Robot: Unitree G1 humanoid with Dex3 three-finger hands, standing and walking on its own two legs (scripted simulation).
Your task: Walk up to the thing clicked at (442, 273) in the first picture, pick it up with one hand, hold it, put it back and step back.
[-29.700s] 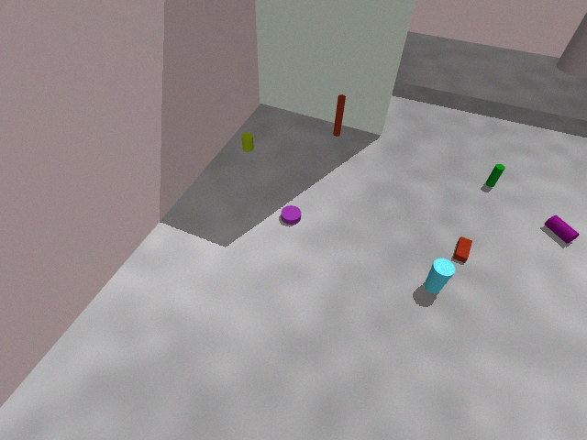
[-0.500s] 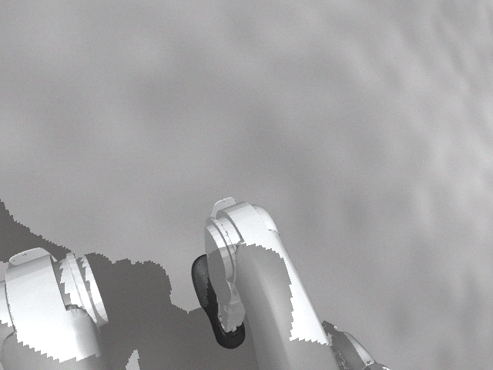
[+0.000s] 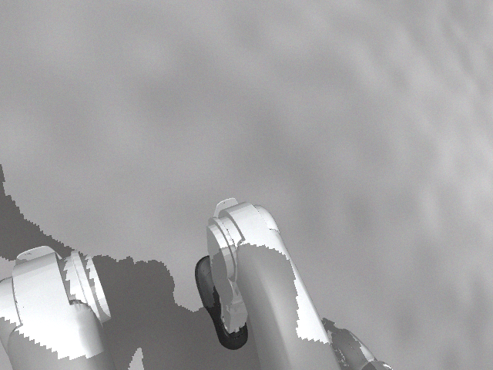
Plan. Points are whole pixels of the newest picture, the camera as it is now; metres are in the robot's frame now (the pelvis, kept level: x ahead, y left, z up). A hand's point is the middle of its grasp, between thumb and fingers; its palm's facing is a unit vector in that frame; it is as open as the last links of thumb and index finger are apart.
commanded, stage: rest palm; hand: left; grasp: from above
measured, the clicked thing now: out of the picture +0.47 +0.39 -0.25
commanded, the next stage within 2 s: close in 0.22 s
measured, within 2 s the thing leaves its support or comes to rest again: neither
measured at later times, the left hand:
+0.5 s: hand out of the picture +0.46 +0.38 -0.20, palm faces -0.43 -0.12 -0.89, open 12.9 cm
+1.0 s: hand out of the picture +0.46 +0.38 -0.19, palm faces -0.43 -0.12 -0.90, open 11.6 cm
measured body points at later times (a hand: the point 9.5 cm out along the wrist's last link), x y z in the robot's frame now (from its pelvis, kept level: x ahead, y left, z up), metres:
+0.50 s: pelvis +0.00 +0.00 +0.00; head +0.26 +0.13 +0.34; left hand +0.48 +0.38 -0.15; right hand +0.06 -0.25 -0.07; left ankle +0.07 +0.13 -0.28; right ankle +0.11 -0.13 -0.28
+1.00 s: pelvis +0.00 +0.00 +0.00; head +0.26 +0.13 +0.34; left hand +0.48 +0.38 -0.14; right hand +0.07 -0.26 -0.07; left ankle +0.07 +0.13 -0.28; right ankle +0.11 -0.13 -0.28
